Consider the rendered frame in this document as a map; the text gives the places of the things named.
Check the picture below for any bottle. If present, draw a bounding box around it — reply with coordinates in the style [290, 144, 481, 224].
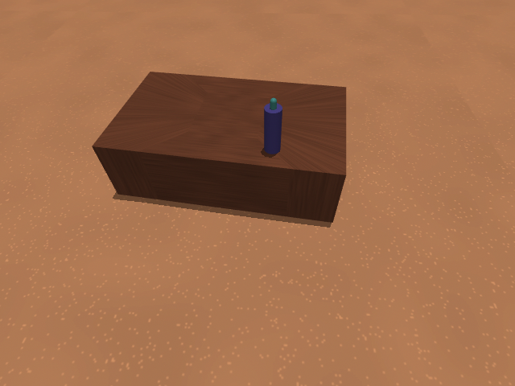
[264, 98, 282, 154]

